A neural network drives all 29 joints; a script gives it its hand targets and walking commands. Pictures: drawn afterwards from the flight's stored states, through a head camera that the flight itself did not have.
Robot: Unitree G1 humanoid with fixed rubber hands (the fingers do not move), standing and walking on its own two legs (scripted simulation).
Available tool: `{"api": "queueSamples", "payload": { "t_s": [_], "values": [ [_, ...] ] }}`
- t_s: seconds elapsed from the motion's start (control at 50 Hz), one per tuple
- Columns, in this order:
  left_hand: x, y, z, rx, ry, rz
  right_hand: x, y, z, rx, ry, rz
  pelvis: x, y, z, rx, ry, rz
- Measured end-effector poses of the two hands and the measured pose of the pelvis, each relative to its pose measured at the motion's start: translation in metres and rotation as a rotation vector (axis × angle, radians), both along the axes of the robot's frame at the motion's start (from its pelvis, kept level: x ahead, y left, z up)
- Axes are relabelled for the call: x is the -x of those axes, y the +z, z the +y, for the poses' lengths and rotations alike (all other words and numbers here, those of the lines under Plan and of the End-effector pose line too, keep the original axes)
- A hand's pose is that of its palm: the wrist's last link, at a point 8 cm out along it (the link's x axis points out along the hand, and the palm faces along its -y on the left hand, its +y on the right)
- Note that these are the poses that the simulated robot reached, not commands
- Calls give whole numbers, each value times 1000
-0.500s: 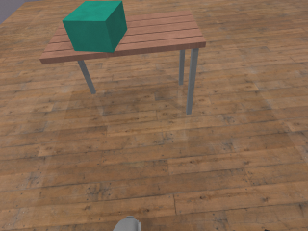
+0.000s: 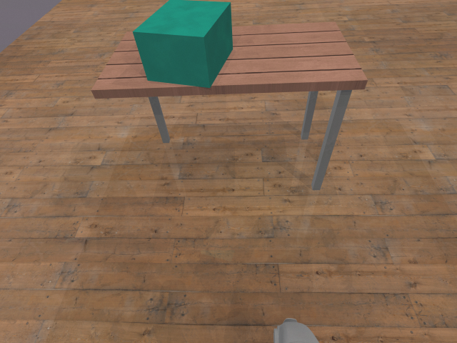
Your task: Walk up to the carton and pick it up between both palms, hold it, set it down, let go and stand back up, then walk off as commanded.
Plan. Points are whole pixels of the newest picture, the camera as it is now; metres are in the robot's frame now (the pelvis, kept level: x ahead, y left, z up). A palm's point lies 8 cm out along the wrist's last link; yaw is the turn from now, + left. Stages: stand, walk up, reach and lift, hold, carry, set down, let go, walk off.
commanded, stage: walk up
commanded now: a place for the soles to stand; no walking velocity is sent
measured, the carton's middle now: (189, 41) +1.12 +0.13 +0.01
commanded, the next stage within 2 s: none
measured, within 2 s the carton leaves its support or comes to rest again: neither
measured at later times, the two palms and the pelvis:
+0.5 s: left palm (37, 338) +0.17 +0.33 -0.04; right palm (402, 332) +0.16 -0.30 -0.12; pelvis +0.10 +0.00 +0.02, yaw +1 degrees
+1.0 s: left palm (19, 292) +0.26 +0.43 -0.08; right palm (333, 270) +0.28 -0.21 -0.11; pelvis +0.21 +0.10 +0.00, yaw +5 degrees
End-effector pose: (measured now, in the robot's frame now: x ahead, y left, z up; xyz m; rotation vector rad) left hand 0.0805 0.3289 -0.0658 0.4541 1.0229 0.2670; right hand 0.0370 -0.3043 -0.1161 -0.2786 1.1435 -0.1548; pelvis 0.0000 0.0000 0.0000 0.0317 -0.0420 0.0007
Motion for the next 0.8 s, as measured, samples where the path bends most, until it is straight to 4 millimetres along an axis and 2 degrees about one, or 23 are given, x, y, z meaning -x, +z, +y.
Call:
{"api": "queueSamples", "payload": {
  "t_s": [0.06, 0.12, 0.24, 0.38, 0.46, 0.56, 0.64, 0.72, 0.8],
  "values": [
    [-16, 3, -8, -24, 2, 11, -18, -11, -7, -24, 3, 10, -18, -4, -10, -24, 2, 12],
    [-30, 7, -19, -40, -2, -3, -46, -19, -14, -44, 13, -7, -33, -6, -22, -20, 6, 6],
    [-40, 30, -25, -61, 19, -10, -98, -4, -21, -58, 32, -81, -56, 10, -30, -34, 16, -25],
    [-63, 36, -19, -61, 16, -9, -111, -1, -14, -75, 26, -29, -80, 16, -24, -26, 16, -21],
    [-78, 33, -7, -52, 16, -5, -118, -1, -2, -71, 24, 4, -95, 16, -11, -10, 16, -16],
    [-97, 20, 17, -25, 16, 10, -139, 4, 19, -48, 31, 17, -115, 13, 13, 22, 17, -1],
    [-115, 1, 44, 7, 18, 20, -163, 8, 43, -13, 36, 16, -134, 6, 41, 58, 21, 10],
    [-131, -26, 77, 32, 33, 23, -183, 2, 71, 29, 55, 5, -151, -11, 73, 59, 41, -3],
    [-145, -25, 90, 54, 54, 26, -196, 11, 88, 50, 55, 3, -169, -5, 91, 70, 47, -14]
  ]
}}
